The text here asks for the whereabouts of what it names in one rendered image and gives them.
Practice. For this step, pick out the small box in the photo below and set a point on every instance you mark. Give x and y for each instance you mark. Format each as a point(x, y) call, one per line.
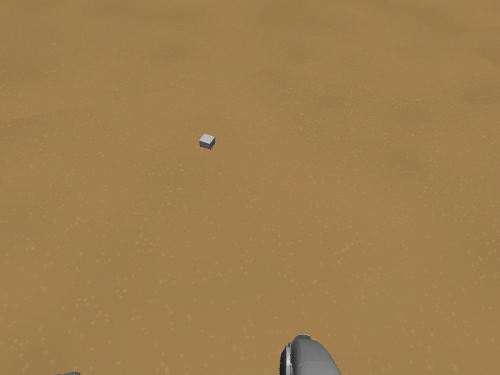
point(207, 141)

